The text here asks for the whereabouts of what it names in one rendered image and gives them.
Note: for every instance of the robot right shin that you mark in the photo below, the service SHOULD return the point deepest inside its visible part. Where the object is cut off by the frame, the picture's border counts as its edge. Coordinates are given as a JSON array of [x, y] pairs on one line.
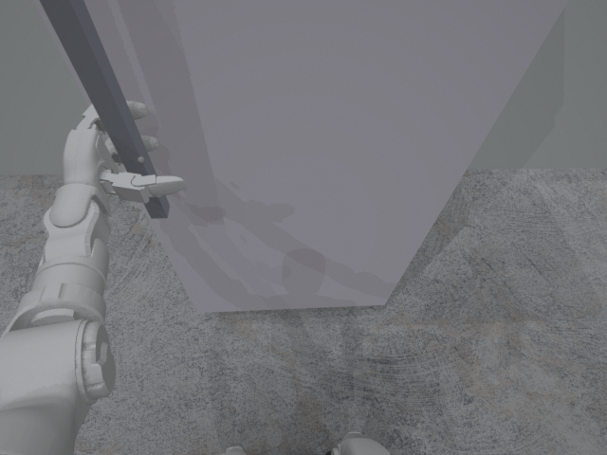
[[350, 435]]

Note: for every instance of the robot left shin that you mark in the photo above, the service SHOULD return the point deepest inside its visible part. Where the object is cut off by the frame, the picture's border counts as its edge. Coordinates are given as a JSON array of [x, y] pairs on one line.
[[235, 449]]

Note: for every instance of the robot left forearm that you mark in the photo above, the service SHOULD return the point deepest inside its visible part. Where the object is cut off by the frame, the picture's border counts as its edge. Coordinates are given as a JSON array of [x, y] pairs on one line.
[[72, 274]]

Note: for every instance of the robot shin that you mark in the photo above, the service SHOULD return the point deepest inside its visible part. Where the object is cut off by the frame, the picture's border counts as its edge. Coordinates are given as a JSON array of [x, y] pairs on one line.
[[235, 449], [350, 435]]

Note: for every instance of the fridge door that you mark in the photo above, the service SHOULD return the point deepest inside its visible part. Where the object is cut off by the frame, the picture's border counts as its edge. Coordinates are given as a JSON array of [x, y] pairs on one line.
[[319, 140]]

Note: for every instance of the handle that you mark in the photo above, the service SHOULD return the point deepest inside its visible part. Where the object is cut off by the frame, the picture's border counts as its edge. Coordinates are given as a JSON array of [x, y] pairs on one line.
[[82, 44]]

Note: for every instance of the left robot upper arm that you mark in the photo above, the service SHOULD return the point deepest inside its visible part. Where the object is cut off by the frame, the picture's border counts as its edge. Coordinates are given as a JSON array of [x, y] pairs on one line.
[[50, 376]]

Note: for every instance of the robot left hand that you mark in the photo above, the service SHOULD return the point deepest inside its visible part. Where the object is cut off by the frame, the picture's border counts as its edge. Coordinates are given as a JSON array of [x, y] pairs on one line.
[[86, 158]]

